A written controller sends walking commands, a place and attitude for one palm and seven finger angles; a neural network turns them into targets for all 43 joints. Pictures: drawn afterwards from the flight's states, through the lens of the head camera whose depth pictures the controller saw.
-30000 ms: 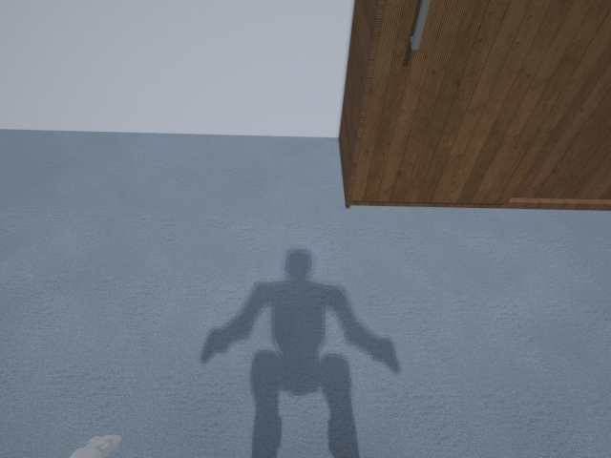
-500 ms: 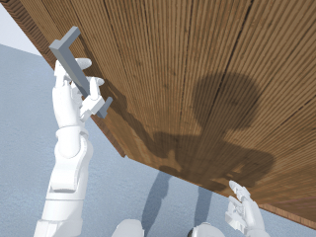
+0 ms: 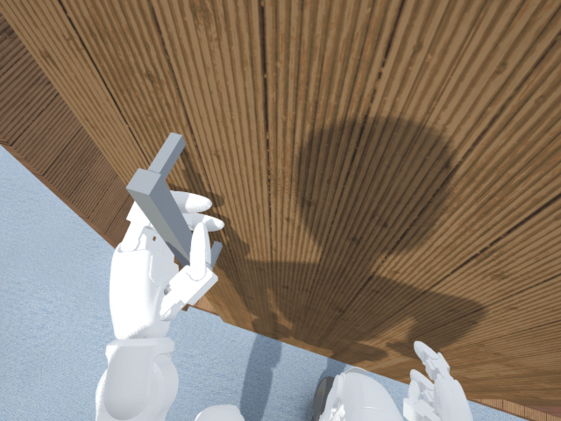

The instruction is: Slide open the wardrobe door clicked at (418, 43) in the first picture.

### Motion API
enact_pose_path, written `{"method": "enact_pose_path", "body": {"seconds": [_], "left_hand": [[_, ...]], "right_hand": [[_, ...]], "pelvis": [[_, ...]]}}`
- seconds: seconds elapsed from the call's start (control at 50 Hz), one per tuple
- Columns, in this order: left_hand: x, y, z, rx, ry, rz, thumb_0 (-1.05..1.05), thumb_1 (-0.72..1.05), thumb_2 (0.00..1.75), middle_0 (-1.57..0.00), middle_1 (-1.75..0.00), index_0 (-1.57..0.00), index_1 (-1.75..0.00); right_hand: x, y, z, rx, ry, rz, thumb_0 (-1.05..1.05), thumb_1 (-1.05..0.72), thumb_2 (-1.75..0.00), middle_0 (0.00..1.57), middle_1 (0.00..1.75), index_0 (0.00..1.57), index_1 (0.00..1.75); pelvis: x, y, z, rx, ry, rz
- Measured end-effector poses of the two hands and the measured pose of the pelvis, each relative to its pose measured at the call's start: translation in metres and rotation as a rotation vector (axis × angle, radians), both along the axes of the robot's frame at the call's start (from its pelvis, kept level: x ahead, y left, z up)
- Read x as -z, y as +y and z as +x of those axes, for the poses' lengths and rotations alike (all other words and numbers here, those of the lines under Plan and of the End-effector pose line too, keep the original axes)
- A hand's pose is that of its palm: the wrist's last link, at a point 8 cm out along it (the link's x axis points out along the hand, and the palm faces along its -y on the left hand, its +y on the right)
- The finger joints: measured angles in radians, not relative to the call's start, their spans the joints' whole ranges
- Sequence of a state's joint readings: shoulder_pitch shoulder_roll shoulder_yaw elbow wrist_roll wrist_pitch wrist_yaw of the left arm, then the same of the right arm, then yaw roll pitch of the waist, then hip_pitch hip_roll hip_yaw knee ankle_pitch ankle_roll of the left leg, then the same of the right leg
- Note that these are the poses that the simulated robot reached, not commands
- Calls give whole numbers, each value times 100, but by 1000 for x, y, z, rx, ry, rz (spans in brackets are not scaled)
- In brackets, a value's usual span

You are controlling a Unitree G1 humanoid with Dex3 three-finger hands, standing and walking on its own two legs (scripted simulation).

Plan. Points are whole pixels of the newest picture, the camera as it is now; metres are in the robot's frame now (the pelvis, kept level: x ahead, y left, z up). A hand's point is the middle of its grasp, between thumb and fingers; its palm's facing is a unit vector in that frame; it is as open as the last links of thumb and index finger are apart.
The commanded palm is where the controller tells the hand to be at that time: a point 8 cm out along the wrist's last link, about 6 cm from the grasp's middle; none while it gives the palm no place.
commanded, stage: step sideways, sliding the door along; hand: left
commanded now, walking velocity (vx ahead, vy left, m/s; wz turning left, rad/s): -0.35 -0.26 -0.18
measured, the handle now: (191, 228) +0.28 +0.16 +0.13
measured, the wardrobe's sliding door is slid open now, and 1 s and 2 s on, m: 0.14 0.24 0.37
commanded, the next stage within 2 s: none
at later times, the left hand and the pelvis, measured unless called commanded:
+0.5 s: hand (258, 301) +0.22 +0.07 +0.14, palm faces -0.05 -1.00 -0.02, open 6.0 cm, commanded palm +0.20 +0.08 +0.13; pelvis -0.09 -0.01 +0.01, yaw -9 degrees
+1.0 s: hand (304, 306) +0.22 +0.03 +0.14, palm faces +0.16 -0.99 +0.00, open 6.0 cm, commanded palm +0.18 +0.01 +0.14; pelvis -0.16 -0.10 -0.01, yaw -8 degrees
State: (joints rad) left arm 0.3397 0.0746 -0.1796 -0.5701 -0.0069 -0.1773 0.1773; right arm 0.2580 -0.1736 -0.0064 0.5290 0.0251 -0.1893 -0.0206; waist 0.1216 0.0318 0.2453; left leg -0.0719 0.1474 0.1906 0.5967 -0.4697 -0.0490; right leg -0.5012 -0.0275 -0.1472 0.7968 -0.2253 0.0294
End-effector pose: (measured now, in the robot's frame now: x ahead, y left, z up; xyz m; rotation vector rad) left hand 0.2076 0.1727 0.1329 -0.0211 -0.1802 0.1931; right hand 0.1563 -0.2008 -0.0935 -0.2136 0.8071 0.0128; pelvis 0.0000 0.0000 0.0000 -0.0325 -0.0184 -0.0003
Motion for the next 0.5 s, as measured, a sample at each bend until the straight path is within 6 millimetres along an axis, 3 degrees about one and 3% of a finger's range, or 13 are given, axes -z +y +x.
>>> {"method": "enact_pose_path", "body": {"seconds": [0.12, 0.2, 0.28, 0.36, 0.5], "left_hand": [[3, -18, -3, -38, -52, 26, 2, 80, 85, -36, -140, -23, -137], [2, -27, -5, -28, -49, 18, 3, 81, 85, -36, -140, -23, -134], [3, -35, -7, 44, -53, 10, 3, 82, 85, -31, -140, -21, -133], [5, -39, -7, 165, -84, 38, 2, 82, 84, -31, -140, -16, -129], [-3, -49, -8, 244, 7, 56, 3, 80, 84, -34, -140, -22, -134]], "right_hand": [[13, -23, -6, -9, -89, 27, 1, -90, -90, 20, 30, 19, 31], [10, -35, -9, -2, -109, 9, 1, -90, -90, 20, 30, 23, 33], [-6, -36, -18, 48, -154, 9, 1, -91, -90, 20, 30, 22, 32], [-19, -32, -38, 87, -218, -14, 1, -91, -90, 20, 30, 21, 31], [-35, -33, -93, 140, -92, -26, 1, -90, -90, 20, 30, 21, 31]], "pelvis": [[19, -22, 6, -42, -30, 21], [15, -23, -19, 12, -17, 59], [11, -15, -49, 48, -9, 76], [15, -5, -70, 89, -32, 59], [-13, -11, -88, 160, -29, -43]]}}
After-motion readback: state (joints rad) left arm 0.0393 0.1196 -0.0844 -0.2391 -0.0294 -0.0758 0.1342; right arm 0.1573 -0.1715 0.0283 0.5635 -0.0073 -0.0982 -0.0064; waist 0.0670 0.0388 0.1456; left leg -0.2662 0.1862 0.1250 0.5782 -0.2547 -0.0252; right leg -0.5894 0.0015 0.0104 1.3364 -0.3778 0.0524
